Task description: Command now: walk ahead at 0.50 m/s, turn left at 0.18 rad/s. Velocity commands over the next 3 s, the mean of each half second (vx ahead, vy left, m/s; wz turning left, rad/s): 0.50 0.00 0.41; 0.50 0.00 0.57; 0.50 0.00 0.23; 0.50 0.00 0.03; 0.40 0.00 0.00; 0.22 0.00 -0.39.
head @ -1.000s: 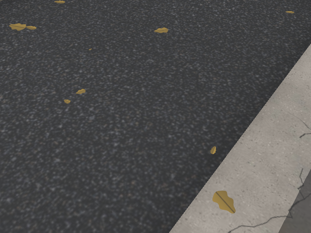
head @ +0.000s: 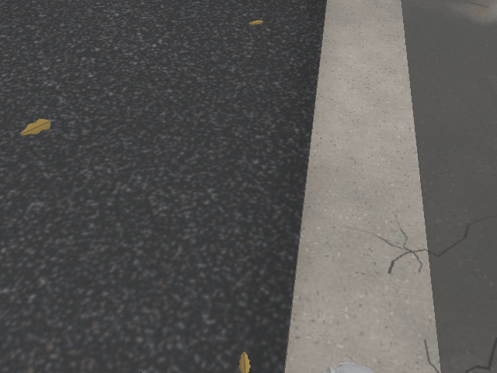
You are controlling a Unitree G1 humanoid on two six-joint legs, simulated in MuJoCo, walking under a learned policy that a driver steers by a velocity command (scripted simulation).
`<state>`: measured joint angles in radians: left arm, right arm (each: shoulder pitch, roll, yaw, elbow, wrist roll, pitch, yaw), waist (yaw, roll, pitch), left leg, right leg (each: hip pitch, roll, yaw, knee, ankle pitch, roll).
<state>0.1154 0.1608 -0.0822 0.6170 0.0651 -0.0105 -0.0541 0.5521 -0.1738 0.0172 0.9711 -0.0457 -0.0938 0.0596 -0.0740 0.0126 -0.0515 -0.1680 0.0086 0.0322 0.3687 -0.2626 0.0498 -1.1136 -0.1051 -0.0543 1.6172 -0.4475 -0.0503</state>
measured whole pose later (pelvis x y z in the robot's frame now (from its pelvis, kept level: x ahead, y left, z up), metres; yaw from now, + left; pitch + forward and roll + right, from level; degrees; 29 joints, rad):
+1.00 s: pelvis +0.47 +0.09 -0.01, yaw +34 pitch +3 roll +2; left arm 0.01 0.19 0.03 0.60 -0.01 -0.12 0.03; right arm 0.36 -0.21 -0.06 0.84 0.03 -0.03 -0.02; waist -0.06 -0.04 -0.02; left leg -0.19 -0.12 -0.14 0.44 -0.29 0.06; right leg -0.75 -0.07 0.09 0.74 0.06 0.08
